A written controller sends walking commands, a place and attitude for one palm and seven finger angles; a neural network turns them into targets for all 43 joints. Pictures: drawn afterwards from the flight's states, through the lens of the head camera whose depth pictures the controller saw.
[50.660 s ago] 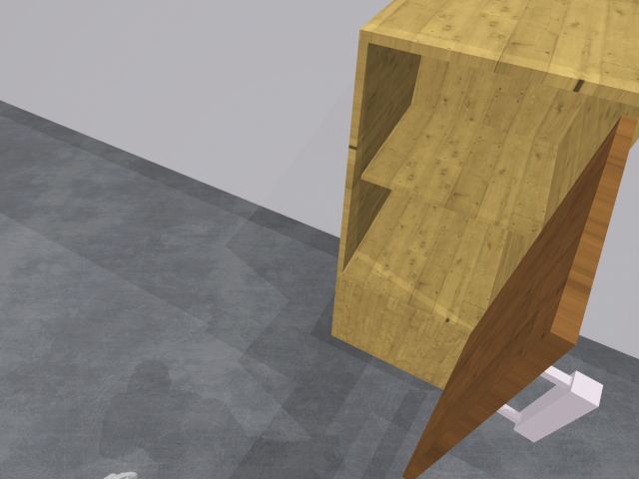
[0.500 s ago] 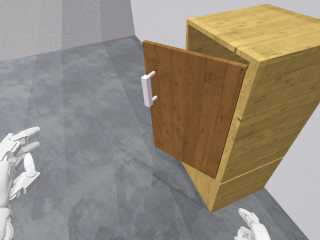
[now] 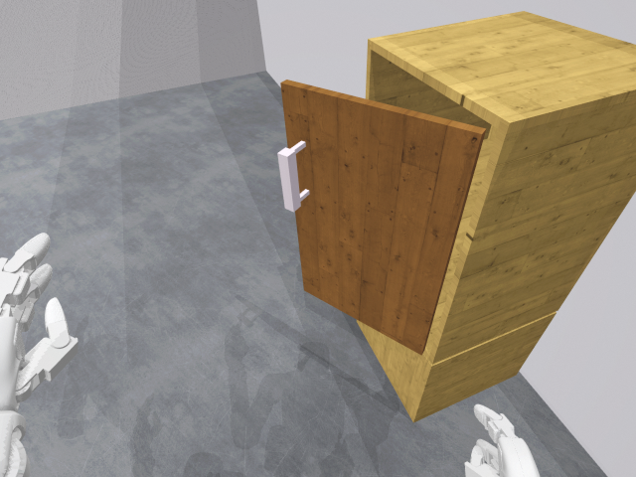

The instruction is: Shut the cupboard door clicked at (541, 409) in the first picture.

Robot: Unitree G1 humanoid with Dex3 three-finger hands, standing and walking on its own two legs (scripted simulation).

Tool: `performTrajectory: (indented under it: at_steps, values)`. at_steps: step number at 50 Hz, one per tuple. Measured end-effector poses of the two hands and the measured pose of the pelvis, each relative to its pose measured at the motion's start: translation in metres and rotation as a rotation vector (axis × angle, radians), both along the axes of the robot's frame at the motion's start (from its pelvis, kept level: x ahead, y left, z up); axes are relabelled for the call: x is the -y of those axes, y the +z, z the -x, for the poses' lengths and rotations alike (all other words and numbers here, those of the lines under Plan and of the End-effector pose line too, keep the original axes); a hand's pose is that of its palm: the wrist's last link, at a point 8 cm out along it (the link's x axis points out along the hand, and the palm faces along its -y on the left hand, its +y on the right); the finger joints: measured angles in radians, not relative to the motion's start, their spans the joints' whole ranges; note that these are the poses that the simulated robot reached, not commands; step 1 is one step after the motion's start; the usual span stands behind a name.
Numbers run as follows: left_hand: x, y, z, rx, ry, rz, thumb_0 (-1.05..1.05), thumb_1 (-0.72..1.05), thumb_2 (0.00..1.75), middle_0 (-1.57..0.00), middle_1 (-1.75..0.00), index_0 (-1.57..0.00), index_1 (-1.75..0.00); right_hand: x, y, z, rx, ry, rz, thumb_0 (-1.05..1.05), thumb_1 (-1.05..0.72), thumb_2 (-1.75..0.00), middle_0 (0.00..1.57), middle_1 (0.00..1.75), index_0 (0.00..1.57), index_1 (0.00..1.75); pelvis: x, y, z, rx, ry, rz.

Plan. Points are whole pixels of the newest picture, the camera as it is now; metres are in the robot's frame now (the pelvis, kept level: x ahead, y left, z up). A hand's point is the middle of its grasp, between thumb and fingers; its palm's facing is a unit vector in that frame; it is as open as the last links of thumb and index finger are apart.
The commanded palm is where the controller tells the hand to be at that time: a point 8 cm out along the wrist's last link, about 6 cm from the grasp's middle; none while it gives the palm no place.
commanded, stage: step back with the hand held close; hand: left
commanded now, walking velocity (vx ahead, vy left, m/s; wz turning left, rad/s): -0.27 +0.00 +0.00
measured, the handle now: (296, 176) +0.65 +0.13 +0.04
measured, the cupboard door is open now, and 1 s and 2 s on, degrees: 32 32 32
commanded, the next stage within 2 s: stop stepping back and stand still in 1.38 s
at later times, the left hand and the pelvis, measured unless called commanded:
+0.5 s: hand (24, 373) +0.16 +0.30 +0.15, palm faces +0.36 -0.78 -0.51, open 7.4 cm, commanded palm +0.10 +0.33 +0.17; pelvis -0.05 +0.03 -0.01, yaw -1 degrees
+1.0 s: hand out of the picture +0.06 +0.29 +0.16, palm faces +0.46 -0.77 -0.45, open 7.4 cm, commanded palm -0.01 +0.33 +0.17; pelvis -0.14 +0.03 -0.02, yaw +1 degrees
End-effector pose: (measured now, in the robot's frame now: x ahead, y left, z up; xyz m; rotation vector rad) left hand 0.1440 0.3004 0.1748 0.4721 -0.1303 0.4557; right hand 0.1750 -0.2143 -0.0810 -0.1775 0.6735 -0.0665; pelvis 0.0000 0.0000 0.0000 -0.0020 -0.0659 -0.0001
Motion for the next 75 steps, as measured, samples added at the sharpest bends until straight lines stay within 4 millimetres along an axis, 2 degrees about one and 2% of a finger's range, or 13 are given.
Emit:
performTrajectory:
  at_steps: [12,17,22,32,38,46,52,57,62,66,68,71,75]
  values:
    - [-0.013,-0.004,-0.006,-0.061,-0.058,-0.075,0.01,0.89,0.89,-0.21,-0.30,-0.21,-0.30,0.016,-0.007,0.020,-0.095,-0.107,0.050,0.02,-0.91,-0.90,0.21,0.30,0.20,0.30,-0.016,-0.003,0.009,-0.075,-0.012,0.012]
    - [-0.021,-0.002,-0.002,-0.062,-0.089,-0.102,0.01,0.89,0.89,-0.21,-0.30,-0.21,-0.30,0.013,-0.002,0.033,-0.098,-0.142,0.063,0.02,-0.91,-0.90,0.20,0.30,0.20,0.30,-0.024,-0.004,0.021,-0.079,-0.024,0.009]
    - [-0.028,0.000,0.013,-0.032,-0.108,-0.116,0.01,0.89,0.89,-0.21,-0.30,-0.21,-0.30,0.004,0.004,0.049,-0.079,-0.142,0.073,0.02,-0.91,-0.90,0.20,0.30,0.20,0.30,-0.031,-0.006,0.037,-0.076,-0.026,0.012]
    - [-0.041,-0.003,0.065,0.059,-0.059,-0.143,0.01,0.89,0.89,-0.21,-0.30,-0.21,-0.30,-0.011,-0.002,0.087,-0.051,-0.087,0.082,0.01,-0.91,-0.90,0.21,0.30,0.20,0.30,-0.034,-0.017,0.076,-0.056,-0.004,0.025]
    - [-0.036,-0.006,0.093,0.119,-0.029,-0.140,0.01,0.89,0.89,-0.21,-0.30,-0.21,-0.30,-0.011,-0.012,0.111,-0.055,-0.050,0.085,0.02,-0.90,-0.90,0.21,0.30,0.20,0.30,-0.028,-0.024,0.097,-0.035,0.016,0.029]
    - [-0.022,0.001,0.117,0.193,-0.069,-0.133,0.01,0.89,0.89,-0.21,-0.30,-0.21,-0.30,-0.003,-0.015,0.147,-0.084,-0.047,0.105,0.02,-0.90,-0.90,0.21,0.30,0.20,0.30,-0.024,-0.024,0.125,-0.045,0.022,0.019]
    - [-0.028,0.007,0.133,0.191,-0.109,-0.197,0.01,0.89,0.89,-0.21,-0.30,-0.21,-0.30,0.000,-0.013,0.177,-0.078,-0.086,0.120,0.02,-0.91,-0.90,0.21,0.30,0.20,0.30,-0.027,-0.026,0.149,-0.045,0.042,0.046]
    - [-0.034,0.016,0.172,0.216,-0.080,-0.279,0.01,0.89,0.89,-0.21,-0.30,-0.21,-0.30,0.000,-0.020,0.191,-0.070,-0.053,0.116,0.02,-0.91,-0.90,0.21,0.30,0.20,0.30,-0.019,-0.033,0.168,-0.066,0.102,0.061]
    - [-0.035,0.005,0.217,0.180,-0.020,-0.199,0.01,0.89,0.89,-0.21,-0.30,-0.21,-0.30,-0.008,-0.018,0.201,-0.073,-0.005,0.107,0.02,-0.91,-0.90,0.21,0.30,0.20,0.30,-0.021,-0.028,0.196,-0.037,0.092,0.045]
    - [-0.042,-0.003,0.240,0.197,0.001,-0.122,0.01,0.89,0.89,-0.21,-0.30,-0.21,-0.30,-0.020,-0.007,0.213,-0.061,0.018,0.134,0.02,-0.91,-0.90,0.21,0.30,0.20,0.30,-0.032,-0.023,0.211,-0.049,0.085,0.026]
    - [-0.049,-0.003,0.247,0.224,-0.001,-0.117,0.01,0.89,0.89,-0.21,-0.30,-0.21,-0.30,-0.027,-0.003,0.219,-0.036,0.027,0.150,0.02,-0.91,-0.90,0.21,0.30,0.20,0.30,-0.037,-0.025,0.227,-0.047,0.103,0.041]
    - [-0.062,0.001,0.261,0.241,-0.003,-0.145,0.01,0.89,0.89,-0.21,-0.30,-0.21,-0.30,-0.039,0.001,0.231,0.004,0.035,0.138,0.02,-0.91,-0.90,0.21,0.30,0.20,0.30,-0.040,-0.026,0.250,-0.039,0.131,0.087]
    - [-0.070,0.008,0.293,0.241,0.004,-0.146,0.01,0.89,0.89,-0.21,-0.30,-0.21,-0.30,-0.053,0.006,0.251,0.027,0.056,0.089,0.02,-0.91,-0.90,0.21,0.30,0.20,0.30,-0.041,-0.023,0.276,-0.059,0.118,0.108]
